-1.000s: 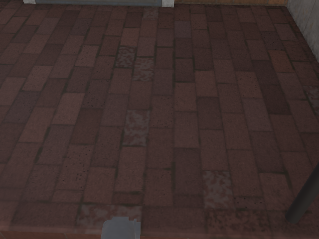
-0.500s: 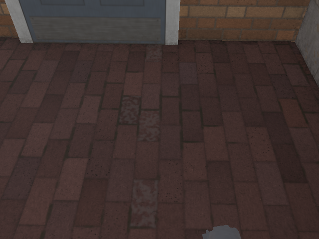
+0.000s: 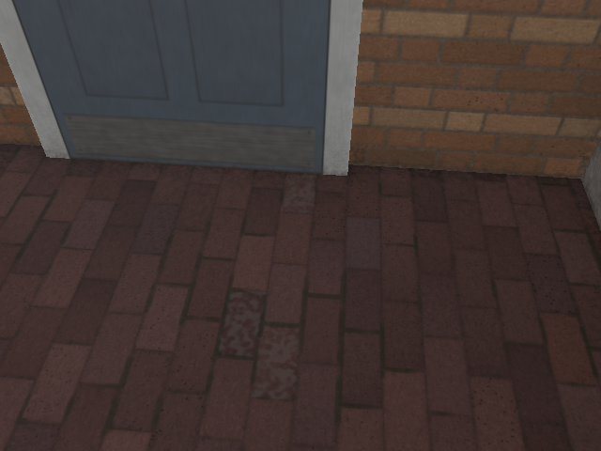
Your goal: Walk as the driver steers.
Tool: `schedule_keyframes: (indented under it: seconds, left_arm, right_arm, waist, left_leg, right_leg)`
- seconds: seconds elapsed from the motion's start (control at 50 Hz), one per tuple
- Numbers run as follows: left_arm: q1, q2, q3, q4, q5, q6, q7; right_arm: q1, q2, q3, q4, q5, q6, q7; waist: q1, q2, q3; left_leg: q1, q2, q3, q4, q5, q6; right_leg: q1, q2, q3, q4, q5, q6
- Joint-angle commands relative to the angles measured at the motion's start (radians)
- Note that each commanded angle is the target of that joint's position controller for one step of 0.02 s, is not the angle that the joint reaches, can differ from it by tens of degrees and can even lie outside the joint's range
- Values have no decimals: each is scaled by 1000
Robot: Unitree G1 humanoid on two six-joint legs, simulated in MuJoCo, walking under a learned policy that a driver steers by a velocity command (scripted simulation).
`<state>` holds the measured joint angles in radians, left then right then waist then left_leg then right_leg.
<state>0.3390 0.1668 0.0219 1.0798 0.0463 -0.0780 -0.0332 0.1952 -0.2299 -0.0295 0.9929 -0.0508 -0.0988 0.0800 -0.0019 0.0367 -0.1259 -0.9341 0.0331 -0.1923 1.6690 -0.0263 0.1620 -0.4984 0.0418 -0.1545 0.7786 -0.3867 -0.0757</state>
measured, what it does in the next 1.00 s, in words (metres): walks ahead: left foot, then right foot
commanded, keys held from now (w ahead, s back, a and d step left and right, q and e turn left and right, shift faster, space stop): w+q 0.38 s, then w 0.04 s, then w+e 0.58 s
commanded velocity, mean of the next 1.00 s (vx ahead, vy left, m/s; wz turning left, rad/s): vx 0.50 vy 0.00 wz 0.08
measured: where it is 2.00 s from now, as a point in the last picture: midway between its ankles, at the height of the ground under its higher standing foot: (259, 337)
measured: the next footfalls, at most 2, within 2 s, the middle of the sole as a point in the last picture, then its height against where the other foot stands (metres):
left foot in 0.40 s outside the picture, level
right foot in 0.96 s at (285, 377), level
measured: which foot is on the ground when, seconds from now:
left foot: up 0.00-0.38, down 0.40-0.94, up 0.96-1.00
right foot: down 0.00-0.44, up 0.46-0.94, down 0.96-1.00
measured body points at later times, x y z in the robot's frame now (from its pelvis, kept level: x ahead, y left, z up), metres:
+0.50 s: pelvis +0.27 +0.11 +0.02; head +0.28 +0.10 +0.47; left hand +0.19 +0.32 -0.12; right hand +0.50 -0.07 -0.09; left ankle +0.29 +0.20 -0.70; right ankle +0.08 -0.09 -0.61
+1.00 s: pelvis +0.56 +0.13 +0.01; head +0.60 +0.13 +0.46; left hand +0.74 +0.38 -0.09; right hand +0.62 -0.14 -0.13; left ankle +0.32 +0.21 -0.63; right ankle +0.68 +0.06 -0.70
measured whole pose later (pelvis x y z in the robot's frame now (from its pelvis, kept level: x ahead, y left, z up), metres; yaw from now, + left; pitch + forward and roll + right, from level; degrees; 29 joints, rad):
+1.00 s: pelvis +0.56 +0.13 +0.01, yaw +2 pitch +3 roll +1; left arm 0.05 0.24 0.08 0.76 -0.01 -0.07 -0.04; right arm 0.28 -0.23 -0.07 0.92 0.00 -0.08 -0.03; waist -0.01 -0.02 0.03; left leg -0.09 0.01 0.09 0.94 -0.50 -0.02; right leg -0.55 0.06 -0.05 0.62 -0.14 -0.13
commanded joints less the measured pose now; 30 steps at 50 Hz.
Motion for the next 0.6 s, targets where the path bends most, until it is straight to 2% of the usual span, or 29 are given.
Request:
schedule_keyframes:
  seconds: [0.02,0.04,0.08,0.1,0.12,0.14,0.16,0.2,0.22,0.24,0.26,0.28,0.32,0.36,0.38,0.4,0.42,0.44,0.46,0.48,0.5,0.52,0.54,0.56,0.58,0.6]
  left_arm:
    - [-180,-25,-17,-134,23,-68,1]
    - [-146,-16,-20,-133,31,-74,8]
    - [-7,30,-7,-106,51,-83,15]
    - [58,54,-1,-92,58,-88,13]
    - [61,49,-1,-92,54,-88,3]
    - [61,44,-4,-94,46,-87,-6]
    - [83,36,-7,-91,30,-89,-15]
    - [117,49,-1,-76,17,-90,-23]
    - [133,61,6,-68,16,-91,-21]
    - [168,66,10,-48,11,-91,-20]
    - [176,76,17,-42,3,-84,-16]
    - [171,68,20,-51,-7,-80,-11]
    - [178,70,26,-55,-7,-67,4]
    - [163,102,38,-67,0,-56,24]
    - [149,120,44,-76,0,-50,31]
    - [157,108,37,-82,13,-53,33]
    - [236,47,12,-121,5,-66,38]
    - [170,79,9,-131,23,-70,5]
    - [100,85,22,-147,8,-56,-36]
    - [-33,87,32,-174,0,-55,-47]
    - [-55,105,43,-186,19,-55,-39]
    - [-12,70,40,-166,35,-56,-27]
    - [10,9,27,-154,31,-50,-19]
    - [-110,83,65,-229,-149,-51,42]
    - [-62,70,64,-221,-154,-42,66]
    - [-17,35,59,-213,-132,-29,77]
  right_arm:
    - [-26,17,-2,-82,-16,-5,17]
    - [-69,-6,-10,-106,-21,-9,22]
    - [-123,6,-11,-139,-7,-8,13]
    - [-110,16,-14,-135,-1,2,3]
    - [-134,20,-19,-137,-2,13,-4]
    - [-181,26,-21,-159,-2,25,1]
    - [-224,29,-26,-175,-1,38,4]
    - [-283,31,-32,-204,7,52,6]
    - [-311,36,-34,-216,10,55,6]
    - [-340,47,-31,-230,2,55,3]
    - [-357,50,-33,-236,0,54,1]
    - [-362,47,-36,-238,-3,55,-1]
    - [-367,37,-44,-243,-3,51,-8]
    - [-355,20,-53,-249,12,37,-19]
    - [-307,-9,-64,-241,27,21,-29]
    - [-212,-57,-81,-212,28,-1,-44]
    - [-19,-80,-79,-166,32,-8,-61]
    - [258,-157,-107,-92,5,3,-82]
    - [416,-170,-112,-25,-16,-2,-89]
    - [362,-201,-140,-12,-12,-15,-99]
    - [262,-157,-132,-4,7,-17,-95]
    - [175,-83,-114,-14,23,-16,-87]
    - [114,-16,-96,-24,29,-13,-79]
    - [13,76,-45,-93,70,-10,-69]
    - [-12,52,-43,-94,69,-13,-61]
    - [-19,27,-44,-98,61,-11,-62]
  waist:
    - [-63,-77,67]
    - [-43,-61,71]
    - [23,-81,71]
    - [35,-93,80]
    - [33,-95,85]
    - [34,-95,99]
    - [43,-102,113]
    - [55,-105,152]
    - [62,-96,168]
    - [68,-87,183]
    - [70,-82,185]
    - [67,-83,180]
    - [58,-100,180]
    - [18,-122,154]
    - [-17,-120,108]
    - [-32,-118,21]
    - [-47,-3,-188]
    - [-169,79,-237]
    - [-203,65,-228]
    - [-204,-8,-38]
    - [-145,5,38]
    - [-82,-5,65]
    - [-35,-8,73]
    - [-10,-46,82]
    - [25,-43,62]
    - [52,-20,78]
  left_leg:
    - [21,74,98,-74,-14,-29]
    - [2,86,79,-154,21,-36]
    - [-106,93,55,-343,99,-57]
    - [-118,86,51,-445,155,-62]
    - [-81,91,95,-539,183,-74]
    - [-3,104,155,-628,184,-83]
    - [79,98,193,-689,171,-91]
    - [107,87,200,-780,140,-95]
    - [88,80,205,-842,111,-91]
    - [67,80,200,-905,68,-89]
    - [61,70,211,-957,10,-91]
    - [73,54,220,-980,-55,-92]
    - [129,26,239,-1026,-149,-83]
    - [277,-38,283,-1082,-168,-49]
    - [445,-81,304,-1128,-79,-14]
    - [719,-99,269,-1057,45,25]
    - [1205,-13,109,-922,170,121]
    - [1455,138,-188,-1109,225,207]
    - [1546,260,-366,-1253,273,233]
    - [1374,240,-289,-1293,277,159]
    - [1172,222,-187,-1320,255,141]
    - [1002,219,-106,-1352,246,127]
    - [874,216,-58,-1383,268,123]
    - [819,239,-99,-1423,343,103]
    - [803,240,-52,-1430,311,86]
    - [767,230,3,-1448,245,67]
  right_leg:
    - [-3,-201,162,-466,300,-93]
    - [43,-211,142,-480,349,-94]
    - [271,-262,149,-489,506,-117]
    - [350,-277,139,-483,598,-119]
    - [362,-280,103,-501,629,-127]
    - [344,-278,58,-533,617,-119]
    - [326,-281,35,-560,601,-114]
    - [406,-315,35,-592,624,-109]
    - [489,-329,33,-600,653,-110]
    - [579,-352,36,-607,674,-117]
    - [666,-359,27,-605,715,-118]
    - [726,-369,16,-594,756,-123]
    - [799,-383,-20,-567,845,-119]
    - [782,-373,-75,-485,1062,-97]
    - [719,-341,-116,-404,1165,-67]
    - [552,-302,-119,-311,1132,-22]
    - [203,-224,-109,-77,903,65]
    - [-54,-94,-59,163,192,114]
    - [-213,-42,115,408,-192,101]
    - [-317,-93,223,504,-125,66]
    - [-274,-131,244,536,-45,47]
    - [-193,-171,249,507,25,21]
    - [-129,-199,246,496,65,4]
    - [-156,-167,232,642,77,24]
    - [-185,-183,272,645,92,12]
    - [-217,-192,288,607,101,10]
